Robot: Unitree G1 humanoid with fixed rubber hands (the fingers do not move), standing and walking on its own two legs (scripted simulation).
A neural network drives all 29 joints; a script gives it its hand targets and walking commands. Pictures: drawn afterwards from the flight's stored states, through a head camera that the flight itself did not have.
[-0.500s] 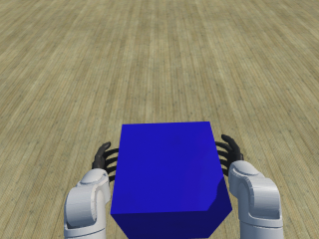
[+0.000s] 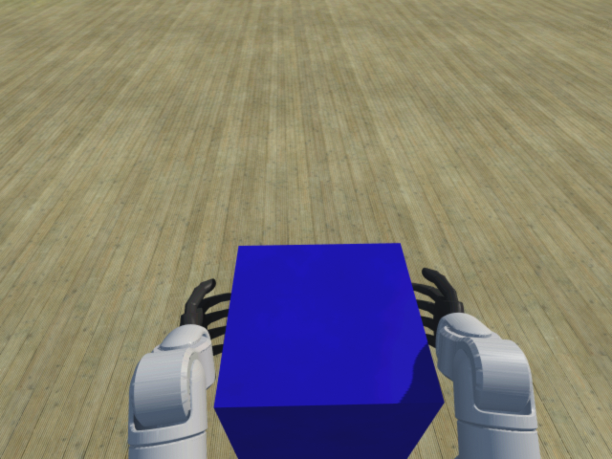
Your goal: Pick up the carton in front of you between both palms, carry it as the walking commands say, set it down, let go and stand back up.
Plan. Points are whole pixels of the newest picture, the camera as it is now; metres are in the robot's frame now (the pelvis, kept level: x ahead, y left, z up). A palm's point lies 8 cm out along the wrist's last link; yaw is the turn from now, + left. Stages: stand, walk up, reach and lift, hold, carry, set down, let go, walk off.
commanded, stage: carry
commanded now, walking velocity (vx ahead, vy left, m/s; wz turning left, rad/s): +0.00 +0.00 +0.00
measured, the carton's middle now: (321, 362) +0.27 +0.00 +0.01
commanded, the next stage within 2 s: hold in 1.36 s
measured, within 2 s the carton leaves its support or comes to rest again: neither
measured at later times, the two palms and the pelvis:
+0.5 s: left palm (201, 375) +0.24 +0.15 +0.05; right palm (450, 363) +0.24 -0.15 +0.05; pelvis -0.03 +0.00 +0.00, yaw +0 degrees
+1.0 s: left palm (206, 384) +0.23 +0.14 +0.04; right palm (455, 371) +0.24 -0.16 +0.05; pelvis -0.06 -0.01 +0.00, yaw +0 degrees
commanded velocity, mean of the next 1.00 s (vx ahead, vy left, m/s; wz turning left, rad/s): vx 0.00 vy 0.00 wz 0.00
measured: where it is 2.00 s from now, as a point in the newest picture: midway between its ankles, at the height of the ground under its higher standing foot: outside the picture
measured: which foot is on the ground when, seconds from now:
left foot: down 0.00-1.00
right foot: down 0.00-1.00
